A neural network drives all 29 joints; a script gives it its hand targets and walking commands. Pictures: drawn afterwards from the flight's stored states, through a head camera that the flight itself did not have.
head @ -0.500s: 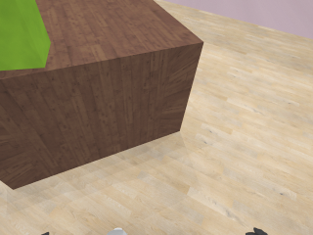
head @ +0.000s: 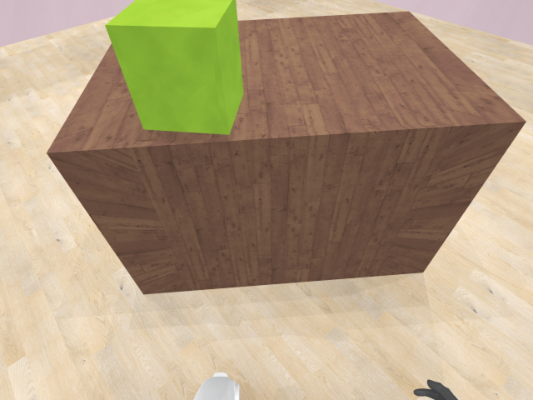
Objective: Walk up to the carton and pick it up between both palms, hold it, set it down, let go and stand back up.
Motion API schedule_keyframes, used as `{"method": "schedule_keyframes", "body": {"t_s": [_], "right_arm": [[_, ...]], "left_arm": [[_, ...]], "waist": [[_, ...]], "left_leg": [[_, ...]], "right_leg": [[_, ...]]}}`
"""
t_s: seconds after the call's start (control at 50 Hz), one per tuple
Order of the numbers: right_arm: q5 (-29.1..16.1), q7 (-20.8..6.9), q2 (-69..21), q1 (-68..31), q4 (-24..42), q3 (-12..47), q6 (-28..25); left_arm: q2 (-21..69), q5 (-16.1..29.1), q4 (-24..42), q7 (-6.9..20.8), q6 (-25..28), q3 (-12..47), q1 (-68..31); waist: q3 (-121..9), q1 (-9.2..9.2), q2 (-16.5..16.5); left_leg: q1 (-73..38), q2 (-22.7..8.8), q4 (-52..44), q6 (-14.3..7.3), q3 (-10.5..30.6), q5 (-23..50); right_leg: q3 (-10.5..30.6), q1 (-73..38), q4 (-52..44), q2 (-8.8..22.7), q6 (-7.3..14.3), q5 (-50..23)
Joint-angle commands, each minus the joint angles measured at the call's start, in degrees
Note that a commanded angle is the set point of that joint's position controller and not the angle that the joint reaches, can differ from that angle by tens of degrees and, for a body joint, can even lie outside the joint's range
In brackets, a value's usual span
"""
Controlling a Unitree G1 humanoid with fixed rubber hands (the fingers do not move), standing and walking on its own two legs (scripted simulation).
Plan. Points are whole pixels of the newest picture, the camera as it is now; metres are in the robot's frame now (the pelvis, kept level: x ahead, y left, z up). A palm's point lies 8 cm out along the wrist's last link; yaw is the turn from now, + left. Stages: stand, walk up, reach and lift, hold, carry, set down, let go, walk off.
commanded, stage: walk up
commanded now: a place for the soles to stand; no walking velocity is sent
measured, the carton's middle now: (187, 65) +0.83 +0.19 +0.12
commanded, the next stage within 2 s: none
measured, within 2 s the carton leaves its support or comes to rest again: neither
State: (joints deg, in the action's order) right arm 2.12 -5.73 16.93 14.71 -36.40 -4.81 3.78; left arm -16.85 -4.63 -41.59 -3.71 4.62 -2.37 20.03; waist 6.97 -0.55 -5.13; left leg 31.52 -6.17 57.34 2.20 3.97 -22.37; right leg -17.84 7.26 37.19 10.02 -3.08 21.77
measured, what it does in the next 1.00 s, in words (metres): walks ahead: left foot, then right foot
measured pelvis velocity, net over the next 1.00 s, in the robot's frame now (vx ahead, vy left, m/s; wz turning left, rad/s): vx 0.25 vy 0.22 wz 0.09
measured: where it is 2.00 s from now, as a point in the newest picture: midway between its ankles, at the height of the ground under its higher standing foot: (209, 395)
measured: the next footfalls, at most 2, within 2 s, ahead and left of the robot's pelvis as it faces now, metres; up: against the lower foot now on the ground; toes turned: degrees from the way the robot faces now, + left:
left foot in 0.08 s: +0.17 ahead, +0.19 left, +0.00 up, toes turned +6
right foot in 0.42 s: +0.24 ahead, -0.03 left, +0.00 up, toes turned -2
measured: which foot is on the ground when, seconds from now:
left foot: up 0.00-0.06, down 0.08-0.44, up 0.46-0.78, down 0.80-1.00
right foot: down 0.00-0.10, up 0.12-0.40, down 0.42-0.84, up 0.86-1.00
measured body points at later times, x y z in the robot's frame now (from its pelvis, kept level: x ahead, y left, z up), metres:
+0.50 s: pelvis +0.14 +0.09 -0.02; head +0.13 +0.06 +0.42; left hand +0.22 +0.36 -0.11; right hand +0.23 -0.17 -0.15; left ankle +0.13 +0.18 -0.69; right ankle +0.20 -0.03 -0.72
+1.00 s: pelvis +0.25 +0.22 -0.02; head +0.28 +0.25 +0.43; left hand +0.31 +0.51 -0.14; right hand +0.38 -0.03 -0.11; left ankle +0.31 +0.35 -0.72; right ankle +0.25 +0.09 -0.64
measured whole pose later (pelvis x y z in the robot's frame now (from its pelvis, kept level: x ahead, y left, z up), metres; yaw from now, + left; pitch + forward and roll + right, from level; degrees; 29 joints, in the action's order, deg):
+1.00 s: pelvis +0.25 +0.22 -0.02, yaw +5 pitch -5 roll +0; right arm 1.4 0.2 14.0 15.2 -36.6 -1.2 -0.1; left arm -18.5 -1.6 -36.1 -1.5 -1.3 -2.6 19.1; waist 9.4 0.3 3.5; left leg 23.7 -4.9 49.0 -0.7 -6.2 -20.1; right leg 1.2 27.9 74.7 1.2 -0.3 30.3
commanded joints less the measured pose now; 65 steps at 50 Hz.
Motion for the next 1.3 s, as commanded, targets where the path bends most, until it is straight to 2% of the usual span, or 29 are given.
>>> {"method": "schedule_keyframes", "body": {"t_s": [0.0, 0.02, 0.06, 0.08, 0.1, 0.12, 0.2, 0.32, 0.38, 0.4, 0.42, 0.44, 0.46, 0.6, 0.7, 0.76, 0.78, 0.8, 0.82, 0.84, 0.88, 0.92, 0.98, 1.1, 1.16, 1.2, 1.22, 1.24, 1.28], "right_arm": [[-0.37, -0.71, 1.49, -0.61, 5.07, -1.06, -3.5], [-0.26, -0.49, 2.58, 3.13, 3.92, -1.77, -4.14], [-0.05, 1.26, 8.45, 15.89, -0.8, -4.55, -5.2], [0.53, 2.79, 13.79, 17.49, -0.38, -5.63, -5.43], [-1.22, 3.14, 17.52, 14.25, 0.98, -5.61, -4.6], [-2.44, 3.65, 16.34, 11.55, 1.45, -4.94, -4.11], [-0.41, 5.4, 12.4, 3.25, 3.43, -2.89, -3.98], [0.52, 4.83, 9.11, 1.44, 2.69, -1.4, -4.48], [0.52, 4.11, 6.27, -4.23, 3.64, 0.55, -3.19], [0.91, 3.63, 1.98, -3.3, 4.57, 2.06, -2.93], [1.28, 3.42, 0.7, -1.27, 6.55, 2.46, -2.51], [1.55, 3.53, 6.9, -0.36, 5.92, 0.66, -0.84], [1.23, 3.09, 8.86, -1.7, 5.69, 0.13, 0.15], [0.2, 1.41, 4.91, -1.94, 4.77, 0.32, -0.97], [-0.86, 0.34, 2.51, -0.37, 4.46, 0.16, -2.69], [-0.62, 1.56, 4.96, 11.26, 0.97, -1.83, -4.34], [-0.47, 2.69, 8.14, 14.76, -0.56, -2.77, -4.9], [0.07, 3.73, 12.07, 15.95, -0.35, -3.16, -5.25], [-0.08, 4.88, 16.92, 12.76, 2.5, -3.31, -5.18], [-1.11, 5.61, 18.34, 9.11, 3.39, -3.7, -4.59], [-1.78, 6.36, 14.5, 6.24, 4.43, -1.86, -4.74], [-0.71, 6.98, 12.72, 2.94, 4.97, -0.82, -5.01], [-0.42, 6.9, 9.78, -1.07, 5.66, 0.57, -5.56], [0.2, 7.95, 11.1, 2.5, 6.4, 0.65, -5.11], [-0.92, 7.67, 10.95, -1.37, 7.65, 1.59, -4.07], [-2.78, 7.38, 4.61, 3.23, 8.56, 3.63, -3.78], [-2.88, 8.13, 6.63, 0.49, 8.1, 3.07, -2.4], [-2.63, 8.23, 7.39, -1.05, 7.78, 2.53, -1.65], [-3.07, 7.88, 7.31, 0.59, 6.52, 2.25, -2.57]], "left_arm": [[-12.66, 0.69, 5.32, -0.29, 0.13, -3.39, -1.79], [-12.43, 0.97, 5.52, -0.19, -0.49, -3.11, -2.76], [-6.6, 1.02, 5.99, 0.72, -1.8, -1.03, 2.85], [-3.18, 2.11, 9.05, 2.05, -1.89, 0.33, 3.32], [-7.05, 3.57, 11.96, 2.42, -2.81, -1.09, -0.21], [-10.26, 3.39, 13.08, 2.71, -3.67, -2.07, -5.23], [-7.27, 2.98, 10.45, 3.02, -2.24, -1.78, 2.82], [-4.96, 3.32, 11.58, 2.98, -1.67, -1.7, 3.49], [-5.01, 2.97, 8.0, 2.49, -0.4, -3.08, 15.62], [-8.71, 1.82, 6.77, 1.75, -0.17, -4.38, 20.53], [-14.49, 0.1, 8.14, 0.74, -0.66, -5.21, 18.77], [-15.32, 0.08, 8.4, -0.43, -1.7, -5.72, 12.84], [-14.01, 0.48, 9.66, -0.85, -1.89, -5.3, 8.26], [-11.23, 1.06, 8.43, -0.26, 0.51, -3.18, 1.89], [-13.15, 1.27, 8.24, 0.48, 0.01, -4.01, 0.43], [-10.25, 1.61, 8.92, 1.62, -1.45, -3.0, -0.88], [-6.37, 1.94, 8.89, 2.2, -2.07, -1.51, 3.26], [-2.62, 2.69, 10.57, 2.76, -2.24, -0.14, 6.49], [-2.31, 3.87, 13.37, 2.86, -2.98, 0.0, 7.12], [-6.43, 3.66, 13.48, 2.2, -4.33, -1.25, 4.81], [-8.45, 2.66, 13.26, 1.9, -4.98, -2.02, 0.76], [-7.08, 3.21, 10.88, 1.92, -4.64, -1.78, 4.57], [-5.71, 2.98, 9.28, 2.19, -5.48, -1.59, 5.7], [-4.44, 2.59, 11.16, 3.71, -5.85, -1.28, -1.76], [-6.0, 2.86, 9.7, 4.57, -4.86, -2.38, 1.47], [-13.29, 3.09, 10.49, 4.21, -4.7, -4.47, -3.05], [-13.97, 4.88, 10.4, 3.94, -4.98, -4.54, -4.14], [-11.79, 5.16, 10.9, 3.79, -5.02, -3.79, -6.53], [-9.34, 4.1, 11.36, 3.38, -5.34, -2.51, -9.59]], "waist": [[-2.49, -0.41, 15.87], [-3.4, 2.06, 12.83], [-11.57, 7.87, -5.16], [-11.97, 9.72, -18.01], [-13.3, 9.95, -14.26], [-10.56, 10.12, -5.55], [-3.71, 4.03, -7.66], [-1.61, 2.62, -6.14], [-7.23, -4.7, 2.88], [-9.57, -7.26, 14.52], [-7.95, -5.68, 21.28], [-3.54, -3.04, 11.55], [1.4, -2.09, 11.34], [5.27, -0.54, 14.96], [0.04, 0.41, 18.79], [-5.66, 5.77, 9.41], [-8.71, 6.79, -0.56], [-11.8, 7.14, -11.42], [-10.43, 5.52, -17.06], [-9.53, 5.55, -12.57], [-3.49, 5.5, -5.51], [-4.0, 2.98, -6.26], [-4.41, 0.62, -5.72], [-8.6, 2.34, -7.07], [-12.19, -2.29, -0.58], [-15.82, -0.71, 17.66], [-16.0, -2.63, 15.97], [-11.62, -2.21, 15.42], [-8.19, -0.9, 13.75]], "left_leg": [[-11.98, 1.64, -13.16, -3.01, -7.36, 3.88], [-19.28, 3.38, -17.23, -3.8, -8.99, 8.13], [-35.06, 10.0, -21.1, -5.7, -8.85, 6.85], [-37.16, -1.11, -28.73, -12.05, 15.26, -5.79], [-31.75, -9.02, -39.53, -19.94, 36.48, -20.2], [-27.89, -11.3, -43.73, -20.59, 39.53, -28.94], [-15.08, -9.68, -38.29, -19.28, 27.43, -12.48], [-7.78, -9.61, -33.78, -18.32, 19.33, 2.23], [6.94, -1.61, -18.25, -11.39, 6.72, -3.72], [14.22, 4.46, -2.56, -6.54, -1.3, -9.18], [19.51, 9.47, 11.11, -1.61, -5.74, -13.26], [18.5, 5.36, 15.75, -1.05, -1.52, -13.16], [19.63, 3.45, 18.15, -0.67, -1.42, -10.98], [12.19, -1.7, 9.5, -0.01, 0.96, -4.02], [-5.92, -0.35, -8.75, -2.02, -5.11, 2.42], [-29.59, 5.21, -17.67, -3.15, -10.86, 12.25], [-33.82, 6.07, -19.47, -3.47, -9.3, 12.0], [-34.38, -1.4, -24.46, -6.62, 3.95, 5.78], [-29.78, -14.15, -37.63, -13.3, 28.69, -0.3], [-25.35, -19.09, -43.21, -19.06, 36.16, -9.68], [-20.24, -17.83, -42.15, -18.49, 28.76, -2.07], [-16.0, -15.97, -36.97, -17.34, 18.55, 14.03], [-10.19, -16.26, -35.02, -17.46, 13.04, 15.86], [-18.85, -16.52, -26.34, -15.78, 5.99, 40.45], [-10.35, -11.9, -17.19, -9.41, -2.07, 29.28], [-1.71, 1.08, -1.96, -1.08, -11.41, -3.94], [-6.37, 2.21, 2.21, -1.11, -6.72, -18.94], [-6.17, 1.26, 3.51, -1.34, -4.69, -17.43], [-4.95, 1.86, -4.03, -1.77, -5.07, -11.72]], "right_leg": [[5.26, 8.03, -15.5, 13.01, 14.27, -4.3], [3.05, 11.9, -10.75, 12.56, 13.61, -3.55], [-0.8, 16.38, 15.5, 5.33, 9.29, -8.54], [-0.19, 27.77, 29.51, -0.79, 5.44, 9.71], [10.38, 31.29, 35.64, -4.77, 4.78, 18.71], [15.92, 32.35, 39.59, -2.99, 5.0, 16.47], [18.44, 29.0, 37.62, -0.8, 4.93, 8.66], [17.9, 20.06, 15.82, -2.99, 4.86, 7.73], [14.22, -7.29, -1.76, -8.01, 6.62, -8.16], [27.71, -14.2, -7.36, -1.0, 8.55, 2.62], [55.99, -10.39, -22.52, 15.04, 12.77, 26.93], [65.37, -1.97, -28.36, 20.47, 17.84, 43.19], [64.07, 1.53, -27.95, 21.16, 20.72, 41.47], [35.81, 5.57, -20.76, 14.08, 19.15, 0.85], [21.11, 12.25, -15.85, 7.89, 15.31, 0.93], [13.05, 23.26, 0.76, 2.35, 10.32, 1.32], [9.63, 23.22, 14.25, -1.75, 8.23, -4.04], [9.12, 26.74, 26.72, -6.18, 5.58, 2.55], [14.9, 32.1, 33.97, -10.52, 3.43, 16.0], [20.05, 31.96, 40.42, -7.9, 3.5, 16.1], [22.47, 33.42, 44.77, -6.97, 3.13, 9.7], [23.39, 28.02, 40.63, -6.07, 2.88, 7.58], [23.86, 20.98, 33.48, -5.83, 2.19, 7.97], [19.12, 16.8, 13.59, -7.08, 3.19, 4.34], [18.94, 0.78, -5.27, -9.03, 6.33, -16.11], [43.7, -2.57, -10.94, 6.68, 16.37, -24.48], [47.32, 7.3, -13.85, 10.09, 22.48, -13.18], [46.52, 12.06, -15.44, 9.24, 22.87, -4.63], [38.15, 9.92, -12.78, 5.12, 19.42, -14.1]]}}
